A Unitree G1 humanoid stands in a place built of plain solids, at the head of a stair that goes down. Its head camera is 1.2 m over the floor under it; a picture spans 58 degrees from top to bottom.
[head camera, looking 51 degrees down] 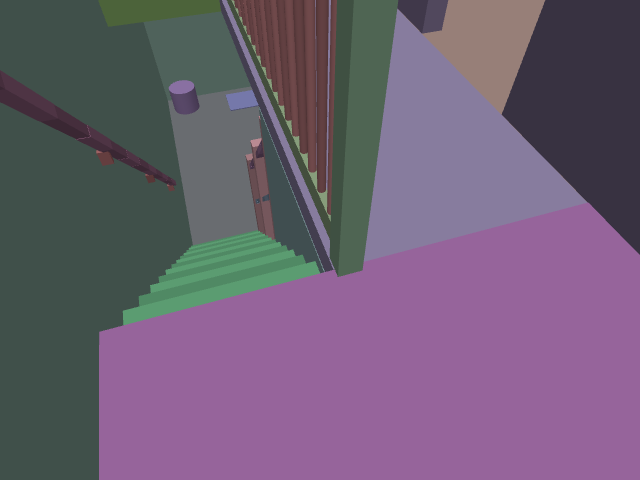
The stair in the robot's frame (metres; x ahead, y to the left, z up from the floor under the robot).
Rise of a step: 0.21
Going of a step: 0.20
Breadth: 0.75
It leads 18 degrees to the left of straight ahead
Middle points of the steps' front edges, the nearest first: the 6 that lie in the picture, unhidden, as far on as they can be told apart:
0.73 0.32 0.00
0.92 0.37 -0.21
1.11 0.44 -0.42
1.31 0.50 -0.63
1.50 0.56 -0.84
1.69 0.62 -1.05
